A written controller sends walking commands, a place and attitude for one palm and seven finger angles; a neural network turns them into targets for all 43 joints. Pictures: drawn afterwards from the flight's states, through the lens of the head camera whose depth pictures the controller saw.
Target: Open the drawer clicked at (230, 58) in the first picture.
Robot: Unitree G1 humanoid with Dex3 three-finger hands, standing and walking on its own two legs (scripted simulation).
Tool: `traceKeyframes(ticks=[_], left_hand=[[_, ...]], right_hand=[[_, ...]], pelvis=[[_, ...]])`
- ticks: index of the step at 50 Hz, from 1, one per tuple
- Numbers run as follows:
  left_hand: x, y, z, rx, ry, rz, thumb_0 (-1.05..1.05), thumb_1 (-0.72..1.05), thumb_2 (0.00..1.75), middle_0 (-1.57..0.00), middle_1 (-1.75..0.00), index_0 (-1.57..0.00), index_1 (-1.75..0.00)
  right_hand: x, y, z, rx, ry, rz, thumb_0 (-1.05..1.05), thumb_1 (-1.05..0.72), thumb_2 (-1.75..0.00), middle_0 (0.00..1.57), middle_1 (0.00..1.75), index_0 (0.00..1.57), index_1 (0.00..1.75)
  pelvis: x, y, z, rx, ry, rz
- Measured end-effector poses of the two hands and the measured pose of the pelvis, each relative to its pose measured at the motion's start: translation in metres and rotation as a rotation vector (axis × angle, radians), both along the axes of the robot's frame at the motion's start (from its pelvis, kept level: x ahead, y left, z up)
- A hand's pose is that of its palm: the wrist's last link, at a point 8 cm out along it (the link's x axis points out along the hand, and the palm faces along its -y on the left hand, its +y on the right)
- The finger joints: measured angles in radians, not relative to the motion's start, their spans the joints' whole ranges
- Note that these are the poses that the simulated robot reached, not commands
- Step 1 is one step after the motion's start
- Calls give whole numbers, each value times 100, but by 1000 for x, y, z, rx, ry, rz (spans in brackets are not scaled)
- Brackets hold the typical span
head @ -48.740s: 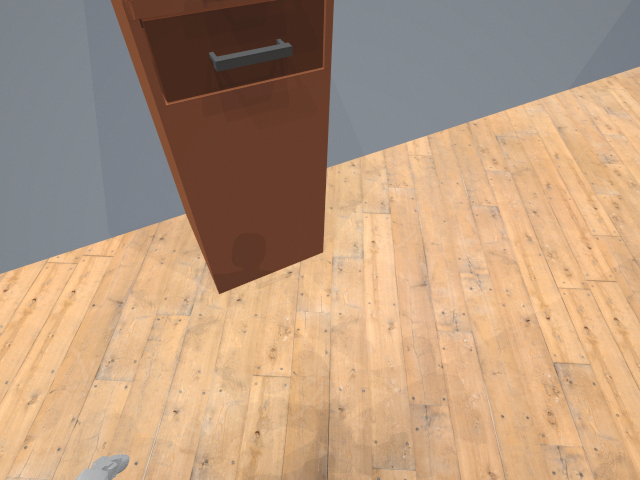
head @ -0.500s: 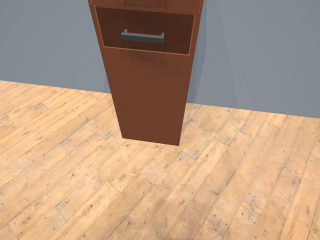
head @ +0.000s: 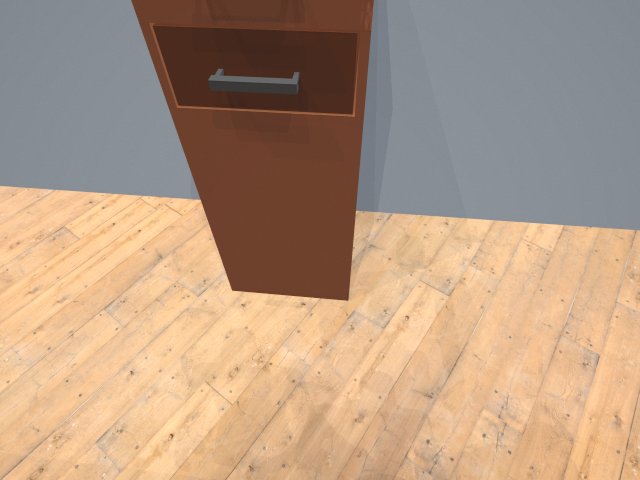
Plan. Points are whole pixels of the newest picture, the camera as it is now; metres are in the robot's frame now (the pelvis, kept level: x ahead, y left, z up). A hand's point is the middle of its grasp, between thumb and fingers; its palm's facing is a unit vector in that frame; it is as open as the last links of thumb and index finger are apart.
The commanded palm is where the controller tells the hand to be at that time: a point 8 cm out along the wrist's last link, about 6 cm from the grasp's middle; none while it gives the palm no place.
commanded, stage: take the last steps up to it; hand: left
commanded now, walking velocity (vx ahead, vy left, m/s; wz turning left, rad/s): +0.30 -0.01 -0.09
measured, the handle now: (255, 79) +0.80 +0.17 +0.09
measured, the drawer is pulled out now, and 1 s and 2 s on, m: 0.00 0.00 0.00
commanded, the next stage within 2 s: come to a stop and stand still in 0.60 s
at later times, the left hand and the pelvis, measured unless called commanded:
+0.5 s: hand (193, 462) +0.17 +0.21 -0.17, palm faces -0.01 -0.99 -0.16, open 7.4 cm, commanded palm none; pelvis +0.15 +0.03 +0.00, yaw -4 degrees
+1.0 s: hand (228, 350) +0.35 +0.19 -0.18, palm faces -0.04 -0.98 -0.20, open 7.3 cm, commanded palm none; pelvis +0.30 +0.01 +0.00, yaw -5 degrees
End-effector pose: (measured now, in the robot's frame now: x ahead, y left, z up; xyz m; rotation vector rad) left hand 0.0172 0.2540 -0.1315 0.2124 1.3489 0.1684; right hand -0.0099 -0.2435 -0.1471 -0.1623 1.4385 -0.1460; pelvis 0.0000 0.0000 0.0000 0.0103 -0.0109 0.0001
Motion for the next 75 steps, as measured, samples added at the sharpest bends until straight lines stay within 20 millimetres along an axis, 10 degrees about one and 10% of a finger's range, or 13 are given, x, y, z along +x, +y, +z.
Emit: traceKeyframes(ticks=[6,16,28,34,51,61,75], left_hand=[[-29,-24,2,-33,130,72,0,90,90,-20,-30,-20,-30],[-28,-21,-13,-114,351,115,0,90,90,-20,-30,-21,-30],[215,0,-5,-66,-89,-38,0,92,90,-19,-30,-20,-30],[291,-13,-9,-21,-185,-96,0,92,90,-19,-30,-20,-30],[336,-15,-13,-36,31,-37,0,92,90,-20,-30,-20,-30],[373,-21,6,78,-104,-79,0,91,90,-20,-30,-20,-30],[335,-56,4,-24,-62,-42,0,90,89,-20,-30,-21,-30]], right_hand=[[35,7,9,8,17,-17,1,-91,-90,20,30,20,30],[180,39,6,-14,-226,14,0,-91,-90,20,30,20,30],[174,32,16,-35,-72,-66,-1,-94,-90,20,30,20,30],[177,14,-5,-2,25,-134,0,-92,-90,20,30,20,30],[311,24,12,-40,-47,-103,1,-93,-90,20,30,20,30],[329,-27,-9,-25,-85,-106,0,-91,-90,20,30,20,30],[329,-35,14,-27,-86,-58,0,-91,-90,19,30,20,30]], pelvis=[[30,-2,7,7,14,-20],[102,26,-10,-24,18,-56],[172,24,6,-6,7,-69],[219,0,-11,7,4,-77],[300,8,5,-25,27,-85],[298,-26,-6,6,14,-93],[290,-30,10,18,26,-64]])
